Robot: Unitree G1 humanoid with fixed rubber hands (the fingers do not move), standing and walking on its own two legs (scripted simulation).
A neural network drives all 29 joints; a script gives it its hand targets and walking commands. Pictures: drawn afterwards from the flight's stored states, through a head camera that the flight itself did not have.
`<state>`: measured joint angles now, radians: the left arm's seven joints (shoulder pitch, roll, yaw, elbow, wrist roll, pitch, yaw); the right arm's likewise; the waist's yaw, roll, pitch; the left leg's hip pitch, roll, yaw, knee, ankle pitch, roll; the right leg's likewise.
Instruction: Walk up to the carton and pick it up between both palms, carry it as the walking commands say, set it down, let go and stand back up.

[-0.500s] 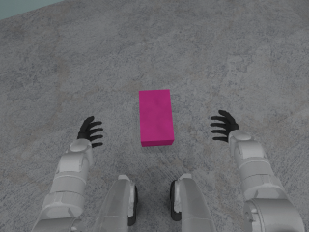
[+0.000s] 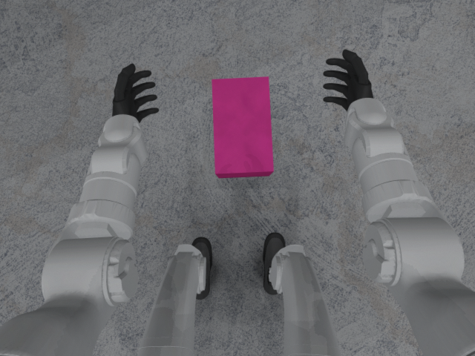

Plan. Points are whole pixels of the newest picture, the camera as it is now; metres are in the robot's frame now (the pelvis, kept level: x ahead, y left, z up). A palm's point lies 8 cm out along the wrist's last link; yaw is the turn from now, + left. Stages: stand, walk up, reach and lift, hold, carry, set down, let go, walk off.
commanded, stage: reach and lift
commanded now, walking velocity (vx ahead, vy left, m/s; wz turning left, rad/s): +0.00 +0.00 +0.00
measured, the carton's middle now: (242, 130) +0.57 +0.01 -0.59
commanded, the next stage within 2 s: none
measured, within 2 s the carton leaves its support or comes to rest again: neither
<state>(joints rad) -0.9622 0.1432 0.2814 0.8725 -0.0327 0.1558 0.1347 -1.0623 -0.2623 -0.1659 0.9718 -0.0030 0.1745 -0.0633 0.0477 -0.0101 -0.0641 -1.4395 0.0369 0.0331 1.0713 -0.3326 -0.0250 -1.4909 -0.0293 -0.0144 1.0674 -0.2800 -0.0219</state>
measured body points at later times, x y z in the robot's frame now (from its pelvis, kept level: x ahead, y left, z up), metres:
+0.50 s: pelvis +0.01 +0.01 -0.02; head +0.33 +0.01 +0.29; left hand +0.52 +0.20 -0.16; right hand +0.55 -0.17 -0.15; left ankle +0.07 +0.14 -0.62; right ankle +0.09 -0.11 -0.62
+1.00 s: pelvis -0.02 +0.01 -0.18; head +0.33 -0.01 +0.10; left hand +0.52 +0.19 -0.32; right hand +0.55 -0.17 -0.32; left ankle +0.06 +0.14 -0.62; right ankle +0.09 -0.11 -0.62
